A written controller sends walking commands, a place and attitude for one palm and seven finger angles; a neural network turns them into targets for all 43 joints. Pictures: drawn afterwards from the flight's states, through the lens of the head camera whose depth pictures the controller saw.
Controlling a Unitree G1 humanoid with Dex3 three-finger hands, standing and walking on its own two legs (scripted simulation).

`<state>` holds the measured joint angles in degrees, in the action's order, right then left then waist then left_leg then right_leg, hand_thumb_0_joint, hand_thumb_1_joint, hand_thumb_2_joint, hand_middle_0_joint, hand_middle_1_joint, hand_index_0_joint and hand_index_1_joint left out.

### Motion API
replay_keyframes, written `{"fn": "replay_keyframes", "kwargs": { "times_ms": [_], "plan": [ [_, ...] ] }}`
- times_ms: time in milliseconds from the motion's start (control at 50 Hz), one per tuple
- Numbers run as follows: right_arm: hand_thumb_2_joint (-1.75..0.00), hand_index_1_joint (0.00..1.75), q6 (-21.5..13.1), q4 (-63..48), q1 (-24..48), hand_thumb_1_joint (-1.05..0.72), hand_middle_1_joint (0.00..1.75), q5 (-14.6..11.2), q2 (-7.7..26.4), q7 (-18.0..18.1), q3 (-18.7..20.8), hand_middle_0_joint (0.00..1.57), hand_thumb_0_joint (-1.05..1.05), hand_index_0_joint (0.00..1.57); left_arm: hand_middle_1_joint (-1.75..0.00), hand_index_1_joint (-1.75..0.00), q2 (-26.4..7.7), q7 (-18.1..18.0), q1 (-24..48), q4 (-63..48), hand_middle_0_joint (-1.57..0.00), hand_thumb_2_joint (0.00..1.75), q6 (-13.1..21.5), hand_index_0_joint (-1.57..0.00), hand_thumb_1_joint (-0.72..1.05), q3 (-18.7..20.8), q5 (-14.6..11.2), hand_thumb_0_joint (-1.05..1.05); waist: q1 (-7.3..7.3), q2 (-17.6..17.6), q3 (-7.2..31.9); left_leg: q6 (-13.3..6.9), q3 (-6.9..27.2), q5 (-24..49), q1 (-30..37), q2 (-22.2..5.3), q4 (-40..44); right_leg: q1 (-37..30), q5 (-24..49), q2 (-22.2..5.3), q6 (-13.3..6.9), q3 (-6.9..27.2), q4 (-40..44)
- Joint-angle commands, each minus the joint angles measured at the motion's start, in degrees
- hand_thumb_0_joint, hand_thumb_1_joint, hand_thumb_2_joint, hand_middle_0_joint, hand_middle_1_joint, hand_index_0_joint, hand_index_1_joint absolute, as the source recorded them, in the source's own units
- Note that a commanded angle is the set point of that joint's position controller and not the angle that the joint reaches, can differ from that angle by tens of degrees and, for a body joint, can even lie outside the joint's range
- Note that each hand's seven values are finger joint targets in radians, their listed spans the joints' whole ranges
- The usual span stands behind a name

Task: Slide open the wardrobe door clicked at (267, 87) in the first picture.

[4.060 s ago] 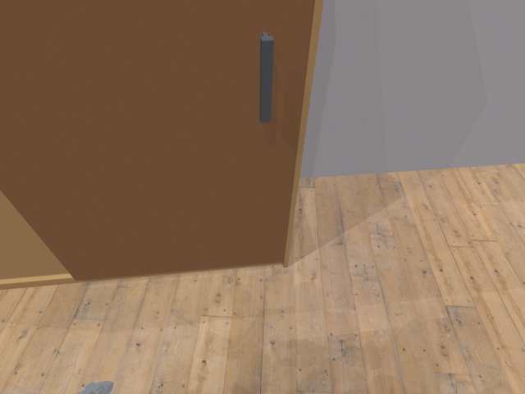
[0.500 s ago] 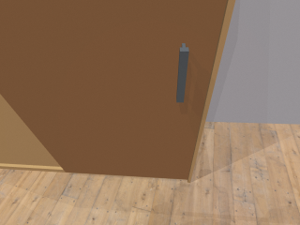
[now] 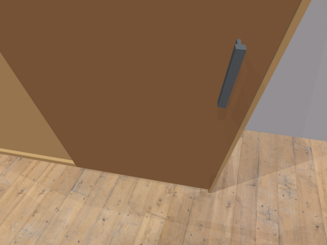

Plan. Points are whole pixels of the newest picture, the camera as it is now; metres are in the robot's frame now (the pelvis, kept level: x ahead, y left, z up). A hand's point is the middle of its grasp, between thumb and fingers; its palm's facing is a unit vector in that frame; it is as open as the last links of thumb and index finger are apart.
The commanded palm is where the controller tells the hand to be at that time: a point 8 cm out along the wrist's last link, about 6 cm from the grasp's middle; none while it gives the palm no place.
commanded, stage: come to a stop and stand still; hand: right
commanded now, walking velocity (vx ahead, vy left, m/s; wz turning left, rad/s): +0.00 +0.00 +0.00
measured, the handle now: (229, 75) +0.54 -0.13 +0.14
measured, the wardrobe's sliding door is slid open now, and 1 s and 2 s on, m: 0.00 0.00 0.00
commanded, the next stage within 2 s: look again from close up in 0.98 s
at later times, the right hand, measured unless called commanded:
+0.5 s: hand out of the picture -0.07 -0.17 -0.17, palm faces +0.06 +0.98 -0.18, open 7.4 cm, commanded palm none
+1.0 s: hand out of the picture -0.08 -0.17 -0.17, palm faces +0.07 +0.98 -0.16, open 7.4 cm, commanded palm none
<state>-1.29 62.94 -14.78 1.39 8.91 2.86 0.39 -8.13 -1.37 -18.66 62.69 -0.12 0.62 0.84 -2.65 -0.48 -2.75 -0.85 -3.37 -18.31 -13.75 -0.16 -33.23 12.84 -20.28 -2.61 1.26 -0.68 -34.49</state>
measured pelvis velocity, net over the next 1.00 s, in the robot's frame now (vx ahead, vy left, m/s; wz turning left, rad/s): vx -0.05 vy -0.01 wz -0.02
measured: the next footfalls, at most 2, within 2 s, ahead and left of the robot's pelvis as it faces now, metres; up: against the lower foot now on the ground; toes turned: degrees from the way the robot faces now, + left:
none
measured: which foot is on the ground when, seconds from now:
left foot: down 0.00-1.00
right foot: down 0.00-1.00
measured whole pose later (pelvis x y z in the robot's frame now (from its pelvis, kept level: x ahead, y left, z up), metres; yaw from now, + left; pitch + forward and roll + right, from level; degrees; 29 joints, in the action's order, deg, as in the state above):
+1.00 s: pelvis -0.05 -0.01 +0.01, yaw -1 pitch -1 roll +0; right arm -0.6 61.5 -21.7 1.4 6.7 2.0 0.6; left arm -5.7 -1.0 -21.2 62.0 0.1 -0.2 1.2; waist -0.1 0.5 0.4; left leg 0.4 -3.4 -11.3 -15.9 -2.5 -28.6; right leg 15.2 -12.8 0.0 -0.3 -0.5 -29.3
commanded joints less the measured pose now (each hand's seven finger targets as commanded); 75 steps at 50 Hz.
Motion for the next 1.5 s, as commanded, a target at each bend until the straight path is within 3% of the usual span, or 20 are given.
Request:
{"fn": "replay_keyframes", "kwargs": {
  "times_ms": [0,20,80,180,280,500,560,660,820,860,940,1100,1180,1380,1480],
  "plan": [
    [-0.9,0.3,-0.55,-2.18,-5.07,-0.9,0.3,-0.83,5.31,0.17,0.85,0.2,0.0,0.2,-0.3,-0.3,-3.92,-0.69,-3.71,-1.91,-0.2,0.9,1.88,-0.2,0.9,0.25,-0.12,0.0,2.19,-7.46,2.5,-1.7,4.57,23.82,3.69,-6.17,4.23,-0.53,27.16,-3.62,-1.81,2.25,5.81],
    [-0.9,0.3,-0.65,-1.53,-5.83,-0.9,0.3,-0.68,5.6,0.07,0.83,0.2,0.0,0.2,-0.3,-0.3,-3.55,-0.81,-3.33,-2.01,-0.2,0.9,1.84,-0.2,0.9,0.05,-0.13,0.0,2.53,-8.36,0.45,-1.63,4.69,24.02,3.47,-6.19,5.17,0.31,28.52,-3.64,-1.83,2.01,5.91],
    [-0.9,0.3,-0.34,-1.75,-5.28,-0.9,0.3,-0.61,5.7,-0.19,0.78,0.2,0.0,0.2,-0.3,-0.3,-3.9,-0.85,-3.24,-2.54,-0.2,0.9,1.17,-0.2,0.9,0.12,-0.11,0.0,1.91,0.15,-2.97,-1.69,5.12,19.04,1.51,-6.3,8.15,2.3,15.55,-2.66,-1.45,1.88,7.95],
    [-0.9,0.3,-0.12,-3.25,-4.43,-0.9,0.3,-0.61,5.87,-0.41,0.84,0.2,0.0,0.2,-0.3,-0.3,-4.48,-0.31,-2.7,-2.67,-0.2,0.9,0.87,-0.2,0.9,0.16,0.09,0.0,1.9,3.29,-5.46,-1.4,6.15,3.7,-1.59,-6.2,12.63,2.71,7.98,-1.54,-1.64,2.37,10.81],
    [-0.9,0.3,0.02,-4.2,-4.98,-0.9,0.3,-0.6,6.46,-0.59,1.13,0.2,0.0,0.2,-0.3,-0.3,-5.06,0.0,-3.19,-3.0,-0.2,0.9,0.69,-0.2,0.9,0.11,0.29,0.0,1.74,1.78,-5.18,-1.5,6.85,-3.97,-2.93,-6.33,14.84,2.84,3.87,-0.85,-1.68,2.36,12.07],
    [-0.9,0.3,0.21,-3.61,-8.62,-0.9,0.3,-0.5,5.15,-0.64,1.46,0.2,0.0,0.2,-0.3,-0.3,-4.48,-0.01,-5.76,-2.14,-0.2,0.9,0.66,-0.2,0.9,0.14,0.27,0.0,2.19,0.18,-4.76,-1.44,6.65,-8.44,-2.69,-6.14,15.12,6.94,-2.13,-0.91,-2.11,3.87,13.74],
    [-0.9,0.3,0.32,-3.22,-9.62,-0.9,0.3,-0.41,4.59,-0.58,1.43,0.2,0.0,0.2,-0.3,-0.3,-4.37,-0.04,-6.58,-1.99,-0.2,0.9,0.59,-0.2,0.9,0.25,0.27,0.0,2.26,1.02,-4.81,-1.31,6.44,-9.13,-2.93,-5.98,14.56,7.94,-3.41,-0.98,-2.24,4.21,13.78],
    [-0.9,0.3,0.41,-2.91,-10.93,-0.9,0.3,-0.28,3.51,-0.55,1.45,0.2,0.0,0.2,-0.3,-0.3,-3.99,-0.16,-7.33,-1.86,-0.2,0.9,0.76,-0.2,0.9,0.36,0.32,0.0,2.74,-0.92,-4.69,-1.19,5.83,-7.52,-1.64,-5.31,12.65,10.87,-6.59,-1.69,-2.74,5.88,15.6],
    [-0.9,0.3,0.35,-2.86,-11.63,-0.9,0.3,-0.14,2.49,-0.47,1.33,0.2,0.0,0.2,-0.3,-0.3,-3.35,-0.21,-7.59,-2.16,-0.2,0.9,0.87,-0.2,0.9,0.46,0.24,0.0,2.86,-0.6,-4.98,-1.21,5.36,-4.91,-1.63,-5.16,11.43,11.61,-5.96,-1.87,-2.93,6.39,15.62],
    [-0.9,0.3,0.3,-3.01,-11.76,-0.9,0.3,-0.16,2.25,-0.53,1.35,0.2,0.0,0.2,-0.3,-0.3,-3.37,-0.22,-7.23,-2.31,-0.2,0.9,1.0,-0.2,0.9,0.48,0.27,0.0,3.03,-1.89,-4.59,-1.16,5.14,-3.52,-1.12,-5.07,10.89,11.88,-6.02,-1.98,-3.05,6.67,15.89],
    [-0.9,0.3,0.04,-3.09,-11.67,-0.9,0.3,-0.11,1.76,-0.41,1.32,0.2,0.0,0.2,-0.3,-0.3,-3.14,-0.22,-6.67,-2.49,-0.2,0.9,1.31,-0.2,0.9,0.5,0.13,0.0,2.9,-0.31,-3.77,-1.24,4.95,0.37,-0.26,-5.35,10.42,10.6,-2.46,-2.18,-3.08,6.55,15.47],
    [-0.9,0.3,-0.06,-3.56,-10.96,-0.9,0.3,-0.15,2.15,-0.41,1.34,0.2,0.0,0.2,-0.3,-0.3,-3.02,-0.1,-5.32,-2.59,-0.2,0.9,1.11,-0.2,0.9,0.48,0.12,0.0,2.67,0.33,-4.36,-1.25,5.87,-0.23,-2.06,-5.7,11.6,8.48,-0.44,-1.55,-2.73,5.22,14.22],
    [-0.9,0.3,-0.26,-3.82,-10.54,-0.9,0.3,-0.21,2.28,-0.41,1.49,0.2,0.0,0.2,-0.3,-0.3,-2.84,-0.08,-5.17,-2.52,-0.2,0.9,1.22,-0.2,0.9,0.47,0.1,0.0,2.52,1.57,-2.61,-1.36,6.23,1.13,-1.43,-6.05,11.82,6.57,3.13,-1.33,-2.57,4.03,12.9],
    [-0.9,0.3,-0.4,-3.62,-9.77,-0.9,0.3,-0.33,2.78,-0.47,1.42,0.2,0.0,0.2,-0.3,-0.3,-3.02,-0.14,-4.46,-2.02,-0.2,0.9,1.43,-0.2,0.9,0.34,-0.02,0.0,2.65,0.67,-1.13,-1.23,5.86,4.98,0.45,-6.18,11.76,4.6,7.47,-1.6,-2.27,3.27,12.4],
    [-0.9,0.3,-0.3,-3.39,-9.51,-0.9,0.3,-0.35,2.92,-0.46,1.33,0.2,0.0,0.2,-0.3,-0.3,-2.95,-0.15,-3.8,-1.64,-0.2,0.9,1.26,-0.2,0.9,0.3,-0.01,0.0,2.82,0.55,-2.54,-1.15,5.83,4.24,0.35,-6.08,12.33,5.08,6.42,-1.63,-2.15,3.3,12.95]
  ]
}}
